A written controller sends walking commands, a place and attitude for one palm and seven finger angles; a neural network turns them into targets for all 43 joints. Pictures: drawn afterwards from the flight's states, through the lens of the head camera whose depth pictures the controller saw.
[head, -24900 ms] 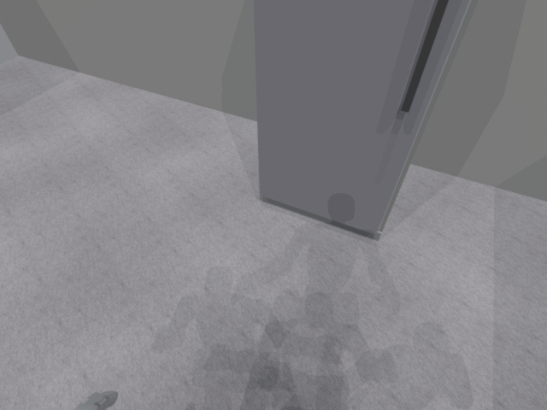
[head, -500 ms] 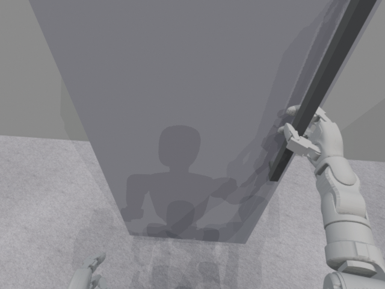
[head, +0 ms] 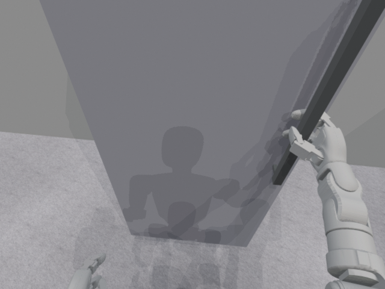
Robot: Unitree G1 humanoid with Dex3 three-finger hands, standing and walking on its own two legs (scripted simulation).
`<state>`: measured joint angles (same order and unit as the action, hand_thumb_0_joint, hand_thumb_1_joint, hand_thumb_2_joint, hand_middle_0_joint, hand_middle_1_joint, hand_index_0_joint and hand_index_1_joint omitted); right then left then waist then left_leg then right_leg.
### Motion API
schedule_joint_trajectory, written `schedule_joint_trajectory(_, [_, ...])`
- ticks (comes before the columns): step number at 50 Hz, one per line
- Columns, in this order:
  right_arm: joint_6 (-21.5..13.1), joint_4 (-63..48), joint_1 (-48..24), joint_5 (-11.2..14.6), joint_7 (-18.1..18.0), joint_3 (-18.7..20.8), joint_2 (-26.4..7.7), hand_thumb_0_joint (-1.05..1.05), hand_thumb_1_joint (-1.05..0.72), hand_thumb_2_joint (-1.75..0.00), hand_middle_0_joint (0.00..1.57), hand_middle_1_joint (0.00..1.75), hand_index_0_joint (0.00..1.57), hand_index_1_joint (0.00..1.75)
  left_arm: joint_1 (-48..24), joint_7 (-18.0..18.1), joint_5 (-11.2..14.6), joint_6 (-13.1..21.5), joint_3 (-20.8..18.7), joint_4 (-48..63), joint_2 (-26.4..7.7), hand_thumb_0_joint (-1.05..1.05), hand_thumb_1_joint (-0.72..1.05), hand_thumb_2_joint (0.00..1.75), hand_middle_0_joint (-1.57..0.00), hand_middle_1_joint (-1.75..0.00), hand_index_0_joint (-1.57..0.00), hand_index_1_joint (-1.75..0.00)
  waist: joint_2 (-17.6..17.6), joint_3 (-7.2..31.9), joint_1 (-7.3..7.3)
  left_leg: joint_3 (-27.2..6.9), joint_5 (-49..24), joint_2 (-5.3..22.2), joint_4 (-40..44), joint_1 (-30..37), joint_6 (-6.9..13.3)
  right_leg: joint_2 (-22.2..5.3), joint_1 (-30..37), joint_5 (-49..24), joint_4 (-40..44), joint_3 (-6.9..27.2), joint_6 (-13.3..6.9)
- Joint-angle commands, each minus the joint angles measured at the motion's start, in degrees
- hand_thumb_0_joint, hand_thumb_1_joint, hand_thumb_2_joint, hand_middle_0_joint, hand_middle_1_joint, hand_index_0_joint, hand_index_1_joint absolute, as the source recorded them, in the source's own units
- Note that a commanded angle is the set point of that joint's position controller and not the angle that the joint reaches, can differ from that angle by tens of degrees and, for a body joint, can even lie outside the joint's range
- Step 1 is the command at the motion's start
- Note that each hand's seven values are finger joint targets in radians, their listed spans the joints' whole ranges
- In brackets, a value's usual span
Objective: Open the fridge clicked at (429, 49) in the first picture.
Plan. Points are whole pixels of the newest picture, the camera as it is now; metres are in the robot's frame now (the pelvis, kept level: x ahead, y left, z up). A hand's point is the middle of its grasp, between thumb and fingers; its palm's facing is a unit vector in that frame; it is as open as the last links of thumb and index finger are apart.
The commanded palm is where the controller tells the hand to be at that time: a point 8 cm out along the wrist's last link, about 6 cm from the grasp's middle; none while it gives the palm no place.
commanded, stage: grip the handle and tug to test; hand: right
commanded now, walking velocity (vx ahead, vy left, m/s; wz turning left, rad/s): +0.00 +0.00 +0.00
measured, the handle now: (308, 110) +0.44 -0.19 +0.18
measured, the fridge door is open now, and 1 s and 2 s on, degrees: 0 14 46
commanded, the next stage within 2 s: pull the door a little, standing still in 0.10 s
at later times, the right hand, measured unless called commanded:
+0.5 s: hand (295, 144) +0.38 -0.16 +0.14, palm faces +0.01 +1.00 +0.00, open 5.8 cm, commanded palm +0.32 -0.21 +0.14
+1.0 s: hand (297, 195) +0.27 -0.14 +0.14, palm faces +0.03 +0.98 -0.20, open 6.2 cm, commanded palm +0.23 -0.20 +0.14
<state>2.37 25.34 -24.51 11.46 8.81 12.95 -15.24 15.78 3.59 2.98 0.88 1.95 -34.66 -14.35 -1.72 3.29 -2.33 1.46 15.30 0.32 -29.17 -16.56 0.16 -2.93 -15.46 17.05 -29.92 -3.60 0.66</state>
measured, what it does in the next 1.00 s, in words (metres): shifts its weight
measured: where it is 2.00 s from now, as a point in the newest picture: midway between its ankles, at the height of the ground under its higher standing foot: outside the picture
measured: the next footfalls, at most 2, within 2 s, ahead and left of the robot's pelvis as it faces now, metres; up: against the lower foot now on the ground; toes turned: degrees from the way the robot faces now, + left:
left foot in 1.62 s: -0.03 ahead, +0.19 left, +0.00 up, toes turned -13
right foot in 1.90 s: -0.17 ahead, +0.09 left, +0.00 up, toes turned -29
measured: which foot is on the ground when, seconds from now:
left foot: down 0.00-1.00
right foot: down 0.00-1.00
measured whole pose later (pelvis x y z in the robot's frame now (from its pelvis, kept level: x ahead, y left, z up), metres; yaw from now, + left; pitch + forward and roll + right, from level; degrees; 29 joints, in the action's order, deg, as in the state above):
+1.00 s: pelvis +0.05 -0.01 +0.01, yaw +1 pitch +2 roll +0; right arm -0.2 -27.6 27.0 4.1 -1.0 -0.9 -11.8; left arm 9.8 2.7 -0.9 -2.9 2.3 -28.1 -13.2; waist -4.0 3.1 0.6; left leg 2.8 13.1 2.1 -30.8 -12.8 -1.0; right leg -1.4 -8.9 14.9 -27.0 -3.2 -0.4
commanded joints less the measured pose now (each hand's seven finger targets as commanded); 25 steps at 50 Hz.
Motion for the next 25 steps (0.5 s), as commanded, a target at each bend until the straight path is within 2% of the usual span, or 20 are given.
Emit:
schedule_joint_trajectory(1, [-3.96, -17.88, -10.87, 1.25, 0.86, 5.02, -11.75, 0.0, -0.9, -0.9, 0.45, 1.4, 0.45, 1.4, -5.81, 0.2, 0.21, 3.0, -2.95, 9.78, -6.83, 0.0, 0.9, 0.9, -0.2, -0.3, -0.2, -0.3, 2.04, 16.31, 4.46, 1.0, -24.26, -0.97, 1.39, 11.42, 1.11, 2.22, 4.64, -19.78, 2.56, 0.54, -2.32])
schedule_joint_trajectory(3, [-3.13, -20.64, -8.53, 1.58, 1.12, 4.09, -10.19, 0.0, -0.9, -0.9, 0.45, 1.4, 0.45, 1.4, -6.45, 0.02, 0.24, 3.22, -2.9, 10.33, -6.58, 0.0, 0.9, 0.9, -0.2, -0.3, -0.2, -0.3, 1.03, 15.91, 4.55, 1.11, -26.31, -0.99, 1.24, 11.6, 1.07, 2.22, 5.34, -21.39, 2.59, 0.16, -2.18])
schedule_joint_trajectory(5, [-2.37, -21.71, -6.71, 1.67, 0.98, 4.62, -10.62, 0.0, -0.9, -0.9, 0.45, 1.4, 0.45, 1.4, -6.29, -0.02, 0.2, 2.99, -3.13, 10.34, -6.86, 0.0, 0.9, 0.9, -0.2, -0.3, -0.2, -0.3, 3.07, 15.04, 4.49, 1.32, -27.6, -1.04, 1.37, 12.13, 0.97, 1.92, 5.43, -22.68, 2.53, 0.06, -2.22])
schedule_joint_trajectory(6, [-2.03, -23.8, -6.05, 1.61, 0.8, 5.78, -11.56, 0.0, -0.9, -0.9, 0.45, 1.4, 0.45, 1.4, -6.49, -0.05, 0.21, 3.04, -3.26, 10.59, -6.76, 0.0, 0.9, 0.9, -0.2, -0.3, -0.2, -0.3, 2.27, 16.01, 4.75, 1.11, -29.37, -1.01, 1.04, 12.65, 0.97, 1.95, 5.84, -24.13, 2.5, 0.02, -2.25])
schedule_joint_trajectory(8, [-0.85, -25.62, -4.23, 1.43, 0.77, 4.5, -9.93, 0.0, -0.9, -0.9, 0.45, 1.4, 0.45, 1.4, -6.78, -0.21, 0.26, 2.92, -3.12, 10.9, -6.4, 0.0, 0.9, 0.9, -0.2, -0.3, -0.2, -0.3, 1.0, 15.49, 4.75, 1.38, -30.85, -1.06, 0.78, 12.6, 1.04, 1.95, 6.42, -26.17, 2.41, -0.12, -2.04])
schedule_joint_trajectory(9, [-0.44, -27.45, -4.83, 1.28, 0.63, 3.89, -9.21, 0.0, -0.9, -0.9, 0.45, 1.4, 0.45, 1.4, -6.79, -0.26, 0.12, 2.97, -3.26, 10.88, -6.29, 0.0, 0.9, 0.9, -0.2, -0.3, -0.2, -0.3, -0.2, 16.59, 4.58, 1.3, -31.93, -1.06, 0.76, 12.54, 0.99, 2.0, 7.63, -27.48, 2.18, -0.27, -1.99])
schedule_joint_trajectory(10, [0.07, -27.58, -2.3, 1.41, 0.41, 4.41, -9.43, 0.0, -0.9, -0.9, 0.45, 1.4, 0.45, 1.4, -6.63, -0.34, 0.04, 2.93, -3.35, 11.03, -6.34, 0.0, 0.9, 0.9, -0.2, -0.3, -0.2, -0.3, 0.85, 16.08, 4.91, 1.47, -32.72, -1.03, 0.77, 13.28, 1.04, 1.83, 7.4, -28.72, 1.92, -0.26, -1.99])
schedule_joint_trajectory(13, [1.52, -28.58, -10.56, 0.73, -0.54, 0.42, -6.29, 0.0, -0.9, -0.9, 0.45, 1.4, 0.45, 1.4, -6.17, -0.08, -0.09, 2.86, -3.3, 9.86, -6.2, 0.0, 0.9, 0.9, -0.2, -0.3, -0.2, -0.3, 0.76, 14.97, 2.4, 1.69, -33.04, -1.24, 1.01, 10.24, 0.68, 1.76, 8.87, -29.64, 1.49, 0.13, -1.98])
schedule_joint_trajectory(15, [2.44, -28.98, -8.15, 0.56, -1.05, 0.14, -5.61, 0.0, -0.9, -0.9, 0.45, 1.4, 0.45, 1.4, -6.0, -0.11, -0.22, 2.9, -3.53, 9.82, -6.25, 0.0, 0.9, 0.9, -0.2, -0.3, -0.2, -0.3, 1.0, 15.21, 2.9, 1.84, -33.35, -1.25, 1.06, 10.34, 0.77, 1.6, 9.73, -31.22, 1.01, 0.21, -1.99])
schedule_joint_trajectory(16, [2.65, -30.45, -6.43, 0.53, -1.25, 0.79, -5.86, 0.0, -0.9, -0.9, 0.45, 1.4, 0.45, 1.4, -6.07, -0.19, -0.41, 2.95, -3.56, 10.09, -6.08, 0.0, 0.9, 0.9, -0.2, -0.3, -0.2, -0.3, 0.41, 17.23, 3.53, 1.84, -34.98, -1.02, 0.57, 11.52, 0.8, 1.68, 10.22, -33.2, 0.94, 0.3, -1.97])
schedule_joint_trajectory(19, [3.41, -33.4, -1.5, 0.11, -0.96, -0.32, -4.82, 0.0, -0.9, -0.9, 0.45, 1.4, 0.45, 1.4, -6.6, -0.56, -0.58, 2.72, -3.37, 10.61, -5.71, 0.0, 0.9, 0.9, -0.2, -0.3, -0.2, -0.3, -0.49, 18.48, 4.28, 2.0, -37.46, -0.82, -0.01, 12.5, 0.81, 1.69, 11.4, -36.88, 0.6, 0.32, -1.78])
schedule_joint_trajectory(23, [3.98, -38.8, 5.68, 0.26, -0.42, -1.27, -3.96, 0.0, -0.9, -0.9, 0.45, 1.4, 0.45, 1.4, -7.5, -1.1, -0.75, 2.24, -3.05, 11.72, -5.31, 0.0, 0.9, 0.9, -0.2, -0.3, -0.2, -0.3, -0.23, 18.46, 4.96, 2.14, -38.84, -0.6, -0.21, 13.81, 0.87, 1.2, 11.77, -39.71, 0.93, 0.63, -1.61])
schedule_joint_trajectory(25, [4.41, -40.34, 10.77, 0.66, -0.42, -0.65, -4.24, 0.0, -0.9, -0.9, 0.45, 1.4, 0.45, 1.4, -8.03, -1.14, -0.84, 2.07, -3.05, 12.4, -5.43, 0.0, 0.9, 0.9, -0.2, -0.3, -0.2, -0.3, 1.67, 18.07, 5.53, 2.2, -40.03, -0.59, -0.19, 15.07, 0.87, 1.07, 11.03, -39.61, 0.93, 0.4, -1.81])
